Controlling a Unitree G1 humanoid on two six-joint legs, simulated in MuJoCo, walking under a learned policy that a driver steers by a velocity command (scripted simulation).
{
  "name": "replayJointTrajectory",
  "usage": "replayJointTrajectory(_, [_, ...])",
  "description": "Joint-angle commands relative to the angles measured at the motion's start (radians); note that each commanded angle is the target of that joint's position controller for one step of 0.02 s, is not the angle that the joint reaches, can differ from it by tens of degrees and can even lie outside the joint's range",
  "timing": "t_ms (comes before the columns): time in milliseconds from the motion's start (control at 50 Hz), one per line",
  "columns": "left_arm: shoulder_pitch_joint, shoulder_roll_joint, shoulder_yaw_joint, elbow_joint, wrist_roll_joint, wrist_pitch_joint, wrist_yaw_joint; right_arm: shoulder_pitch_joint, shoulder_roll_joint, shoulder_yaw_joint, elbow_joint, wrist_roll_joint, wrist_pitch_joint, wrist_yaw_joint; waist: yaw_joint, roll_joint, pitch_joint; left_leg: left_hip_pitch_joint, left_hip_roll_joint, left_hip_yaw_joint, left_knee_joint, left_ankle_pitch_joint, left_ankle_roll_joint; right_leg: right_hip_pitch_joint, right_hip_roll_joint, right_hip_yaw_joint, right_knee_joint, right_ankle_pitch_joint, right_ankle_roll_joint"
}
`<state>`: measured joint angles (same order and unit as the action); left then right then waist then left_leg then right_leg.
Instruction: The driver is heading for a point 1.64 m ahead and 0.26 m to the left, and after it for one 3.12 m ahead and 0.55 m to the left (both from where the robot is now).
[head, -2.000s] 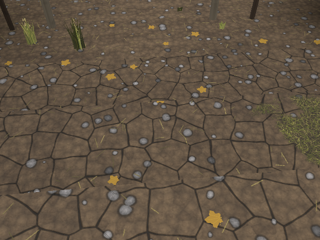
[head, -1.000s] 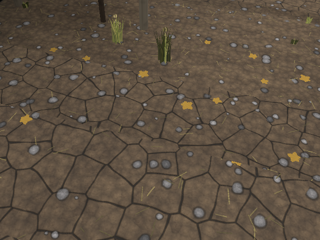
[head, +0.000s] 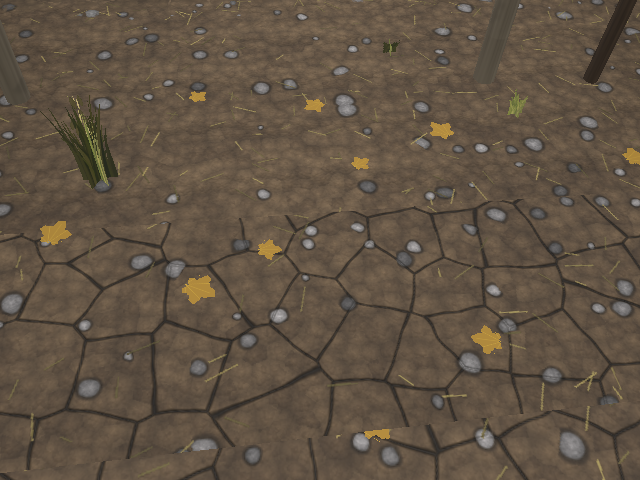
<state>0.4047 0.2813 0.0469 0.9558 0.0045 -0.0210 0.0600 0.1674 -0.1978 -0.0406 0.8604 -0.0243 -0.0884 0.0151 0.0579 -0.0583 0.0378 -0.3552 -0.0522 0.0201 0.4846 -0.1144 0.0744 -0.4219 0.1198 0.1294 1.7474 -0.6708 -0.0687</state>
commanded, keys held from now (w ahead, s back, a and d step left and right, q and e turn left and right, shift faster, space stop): no key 1.00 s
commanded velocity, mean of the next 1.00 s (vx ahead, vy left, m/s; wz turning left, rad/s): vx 0.07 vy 0.00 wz -0.05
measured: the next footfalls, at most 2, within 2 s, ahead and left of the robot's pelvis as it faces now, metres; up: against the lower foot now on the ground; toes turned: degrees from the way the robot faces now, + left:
right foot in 0.28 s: +0.19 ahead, -0.08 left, +0.00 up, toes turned +0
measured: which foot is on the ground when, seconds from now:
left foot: down 0.00-1.00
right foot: up 0.00-0.26, down 0.28-1.00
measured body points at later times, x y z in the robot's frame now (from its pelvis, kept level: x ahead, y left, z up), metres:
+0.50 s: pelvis +0.10 +0.00 +0.01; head +0.11 -0.01 +0.45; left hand +0.21 +0.23 -0.13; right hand +0.07 -0.21 -0.16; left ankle +0.05 +0.09 -0.73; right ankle +0.15 -0.07 -0.73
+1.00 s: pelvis +0.10 +0.00 +0.01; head +0.10 +0.00 +0.46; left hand +0.10 +0.22 -0.15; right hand +0.07 -0.21 -0.15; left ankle +0.05 +0.09 -0.73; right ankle +0.15 -0.07 -0.73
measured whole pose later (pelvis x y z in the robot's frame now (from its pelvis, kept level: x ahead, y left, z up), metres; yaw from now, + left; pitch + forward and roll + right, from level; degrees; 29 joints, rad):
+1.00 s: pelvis +0.10 +0.00 +0.01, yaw -1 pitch -2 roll +0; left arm 0.28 0.14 -0.01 1.16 0.01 0.01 0.03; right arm 0.35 -0.14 0.01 1.14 -0.01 0.00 -0.03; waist 0.01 0.01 0.02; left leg -0.06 -0.04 0.02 0.41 -0.31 0.05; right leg -0.22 0.07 -0.02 0.40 -0.14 -0.07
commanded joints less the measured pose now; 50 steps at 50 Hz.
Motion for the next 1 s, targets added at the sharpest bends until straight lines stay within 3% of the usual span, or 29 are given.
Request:
replayJointTrajectory(20, [-0.019, 0.085, 0.010, -0.098, 0.059, 0.010, -0.030, 0.185, -0.164, -0.023, -0.019, -0.001, -0.027, -0.037, -0.064, 0.184, -0.152, 0.315, 0.488, -0.479, -0.113, 0.597, 0.245, -0.372, -0.084, 0.033, -0.109, 0.263, 0.013])
replayJointTrajectory(40, [-0.093, 0.075, 0.007, -0.112, 0.045, 0.020, -0.040, 0.170, -0.147, -0.015, 0.017, -0.005, -0.032, -0.030, -0.026, 0.099, -0.011, 0.097, 0.394, -0.342, -0.163, 0.673, 0.194, -0.285, -0.109, 0.037, -0.358, 0.308, 0.033])
replayJointTrajectory(60, [-0.084, 0.036, -0.002, -0.104, 0.046, 0.027, -0.056, 0.174, -0.119, -0.001, 0.031, -0.008, -0.036, -0.024, -0.006, 0.105, -0.013, 0.012, 0.314, -0.236, -0.178, 0.691, 0.159, -0.159, -0.102, 0.009, -0.557, 0.389, 0.045])
replayJointTrajectory(80, [-0.059, 0.008, -0.010, -0.084, 0.044, 0.026, -0.067, 0.160, -0.103, 0.006, 0.039, -0.011, -0.036, -0.020, 0.012, 0.150, -0.050, -0.007, 0.253, -0.170, -0.184, 0.738, 0.134, -0.062, -0.098, -0.044, -0.682, 0.455, 0.051])
replayJointTrajectory(100, [-0.052, -0.022, -0.023, -0.078, 0.036, 0.017, -0.073, 0.140, -0.092, 0.014, 0.040, -0.003, -0.033, -0.020, 0.022, 0.208, -0.083, -0.002, 0.212, -0.107, -0.174, 0.812, 0.117, 0.021, -0.099, -0.077, -0.829, 0.518, 0.046])
replayJointTrajectory(120, [-0.052, -0.033, -0.029, -0.066, 0.021, 0.010, -0.079, 0.141, -0.085, 0.015, 0.044, 0.005, -0.025, -0.013, 0.016, 0.248, -0.112, -0.006, 0.190, -0.066, -0.165, 0.850, 0.102, 0.101, -0.089, -0.105, -0.899, 0.572, 0.038])
replayJointTrajectory(140, [-0.074, -0.037, -0.034, -0.061, 0.008, 0.008, -0.079, 0.171, -0.085, 0.016, 0.055, 0.013, -0.019, -0.009, 0.000, 0.240, -0.136, 0.021, 0.194, -0.071, -0.159, 0.842, 0.092, 0.143, -0.085, -0.118, -0.934, 0.602, 0.033])
replayJointTrajectory(200, [-0.197, -0.017, -0.043, -0.077, 0.014, 0.017, -0.069, 0.222, -0.085, 0.019, 0.078, 0.025, 0.007, -0.007, -0.034, 0.158, -0.086, 0.060, 0.227, -0.121, -0.162, 0.676, 0.067, 0.152, -0.096, -0.129, -1.022, 0.605, 0.018])
replayJointTrajectory(260, [-0.215, -0.013, -0.050, -0.063, 0.025, 0.008, -0.060, 0.251, -0.093, 0.023, 0.094, 0.014, 0.031, -0.014, -0.032, 0.124, -0.035, 0.089, 0.232, -0.159, -0.111, 0.463, 0.055, 0.223, -0.107, -0.116, -1.213, 0.592, -0.009])
replayJointTrajectory(280, [-0.201, -0.003, -0.053, -0.053, 0.028, -0.003, -0.054, 0.293, -0.091, 0.024, 0.105, 0.009, 0.033, -0.017, -0.035, 0.081, -0.030, 0.077, 0.214, -0.158, -0.084, 0.338, 0.030, 0.296, -0.153, -0.060, -1.325, 0.717, -0.017])
replayJointTrajectory(300, [-0.159, 0.050, -0.042, -0.038, 0.033, -0.012, -0.044, 0.397, -0.069, 0.028, 0.117, 0.001, 0.031, -0.019, -0.075, -0.018, -0.083, 0.035, 0.181, -0.129, -0.045, 0.101, 0.003, 0.437, -0.287, 0.051, -1.289, 1.033, -0.045])
replayJointTrajectory(320, [-0.182, 0.046, -0.042, -0.033, 0.012, -0.003, -0.039, 0.510, -0.018, 0.041, 0.150, 0.019, 0.043, -0.023, -0.114, -0.091, -0.143, 0.013, 0.126, -0.086, -0.050, -0.217, -0.010, 0.492, -0.376, 0.118, -1.258, 1.153, -0.124])
replayJointTrajectory(340, [-0.216, 0.005, -0.051, -0.041, 0.004, 0.003, -0.042, 0.469, -0.049, 0.035, 0.161, 0.021, 0.063, -0.032, -0.087, -0.041, -0.119, 0.060, 0.095, -0.066, -0.078, -0.283, -0.009, 0.404, -0.361, 0.114, -1.275, 1.025, -0.140])
replayJointTrajectory(360, [-0.261, 0.000, -0.053, -0.045, 0.009, 0.006, -0.046, 0.402, -0.073, 0.026, 0.146, 0.013, 0.074, -0.034, -0.086, -0.025, -0.063, 0.092, 0.082, -0.071, -0.103, -0.241, -0.010, 0.312, -0.311, 0.094, -1.306, 0.885, -0.113])
replayJointTrajectory(400, [-0.269, 0.007, -0.050, -0.025, 0.012, 0.010, -0.044, 0.342, -0.067, 0.023, 0.141, 0.004, 0.085, -0.029, -0.081, -0.013, -0.004, 0.122, 0.091, -0.084, -0.124, -0.158, -0.009, 0.238, -0.246, 0.054, -1.339, 0.733, -0.070])
replayJointTrajectory(440, [-0.239, 0.006, -0.045, 0.006, 0.005, 0.009, -0.040, 0.351, -0.042, 0.028, 0.161, 0.003, 0.086, -0.028, -0.079, 0.018, 0.009, 0.143, 0.107, -0.092, -0.130, -0.111, -0.007, 0.235, -0.225, 0.039, -1.343, 0.703, -0.053])
replayJointTrajectory(600, [-0.194, -0.010, -0.039, 0.081, 0.004, 0.008, -0.034, 0.296, -0.031, 0.027, 0.206, 0.008, 0.090, -0.042, -0.072, 0.061, 0.003, 0.203, 0.119, -0.093, -0.139, -0.076, -0.007, 0.250, -0.212, 0.031, -1.366, 0.716, -0.037])
replayJointTrajectory(1000, [-0.077, -0.061, -0.046, 0.198, 0.009, 0.026, -0.031, 0.277, -0.006, 0.044, 0.279, 0.009, 0.088, -0.051, -0.053, 0.062, 0.065, 0.143, 0.132, -0.107, -0.174, -0.147, -0.002, 0.250, -0.194, 0.025, -1.423, 0.532, -0.008])
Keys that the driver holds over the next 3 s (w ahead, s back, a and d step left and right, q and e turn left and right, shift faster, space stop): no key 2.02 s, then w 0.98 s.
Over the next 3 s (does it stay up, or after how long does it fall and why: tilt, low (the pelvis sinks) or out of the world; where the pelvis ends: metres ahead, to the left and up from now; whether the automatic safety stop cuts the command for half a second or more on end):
stays up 0.52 0.00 -0.03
